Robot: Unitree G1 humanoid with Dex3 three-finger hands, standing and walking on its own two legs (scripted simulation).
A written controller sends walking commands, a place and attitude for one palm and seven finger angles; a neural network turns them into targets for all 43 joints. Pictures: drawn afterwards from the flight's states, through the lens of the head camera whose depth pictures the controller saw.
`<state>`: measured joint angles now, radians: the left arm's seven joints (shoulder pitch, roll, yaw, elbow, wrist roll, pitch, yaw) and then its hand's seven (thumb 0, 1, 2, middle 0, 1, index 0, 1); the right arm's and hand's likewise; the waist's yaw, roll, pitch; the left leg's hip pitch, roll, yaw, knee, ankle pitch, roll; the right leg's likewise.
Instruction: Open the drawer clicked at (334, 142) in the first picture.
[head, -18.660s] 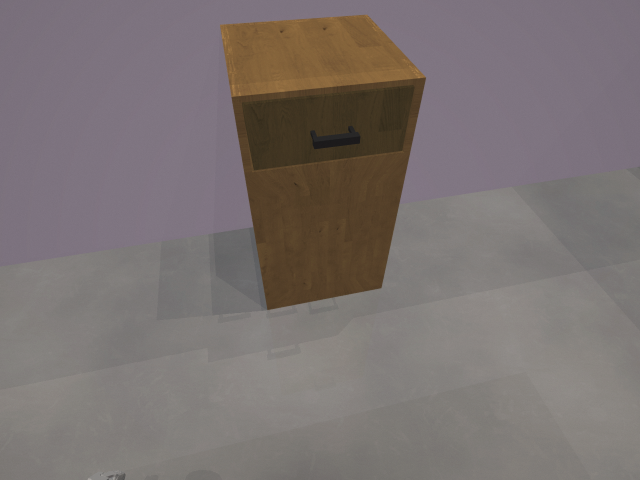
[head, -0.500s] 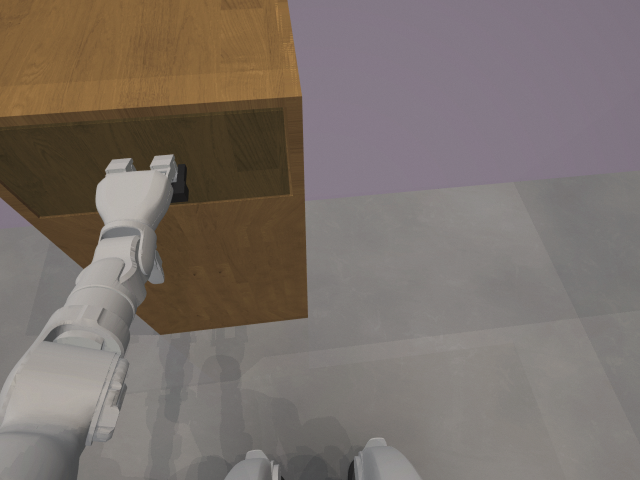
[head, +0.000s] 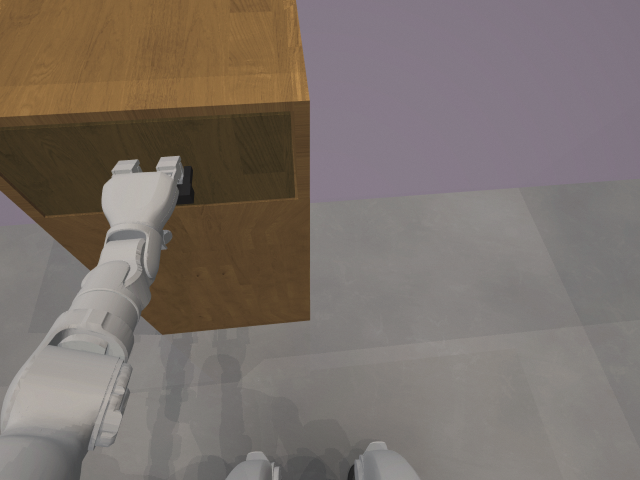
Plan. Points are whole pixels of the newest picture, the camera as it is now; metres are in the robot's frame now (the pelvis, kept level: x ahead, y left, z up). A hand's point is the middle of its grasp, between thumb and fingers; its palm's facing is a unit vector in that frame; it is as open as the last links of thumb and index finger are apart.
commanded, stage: close the thumb around the handle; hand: left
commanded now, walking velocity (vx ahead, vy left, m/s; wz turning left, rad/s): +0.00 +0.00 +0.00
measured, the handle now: (152, 185) +0.51 +0.22 +0.02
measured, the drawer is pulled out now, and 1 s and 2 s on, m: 0.00 0.04 0.12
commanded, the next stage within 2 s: pull the drawer open in 0.28 s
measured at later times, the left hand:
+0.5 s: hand (157, 222) +0.46 +0.21 -0.01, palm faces -0.05 -0.01 -1.00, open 5.7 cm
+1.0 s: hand (154, 250) +0.42 +0.21 -0.01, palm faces -0.02 -0.05 -1.00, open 5.3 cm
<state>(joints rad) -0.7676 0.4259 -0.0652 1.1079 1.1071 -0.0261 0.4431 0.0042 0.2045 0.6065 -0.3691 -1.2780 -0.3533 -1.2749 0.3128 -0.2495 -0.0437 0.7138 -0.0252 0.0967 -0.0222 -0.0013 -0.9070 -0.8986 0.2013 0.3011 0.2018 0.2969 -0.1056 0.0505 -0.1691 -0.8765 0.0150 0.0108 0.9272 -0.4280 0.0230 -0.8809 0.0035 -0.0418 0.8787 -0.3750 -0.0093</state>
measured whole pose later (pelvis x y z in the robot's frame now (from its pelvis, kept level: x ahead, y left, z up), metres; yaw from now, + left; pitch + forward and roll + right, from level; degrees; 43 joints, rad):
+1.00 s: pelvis +0.04 +0.01 +0.02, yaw -2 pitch +18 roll -1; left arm -0.32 0.32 -0.09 0.65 1.09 0.05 0.46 0.02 0.77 0.83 -0.32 -1.35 -0.41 -1.35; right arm 0.24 -0.23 -0.07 0.66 -0.02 0.14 0.01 0.00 -0.91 -0.90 0.20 0.30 0.20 0.30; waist -0.03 0.06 -0.18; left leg -0.68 0.02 0.05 0.81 -0.46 0.03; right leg -0.70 0.01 0.00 0.77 -0.39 0.00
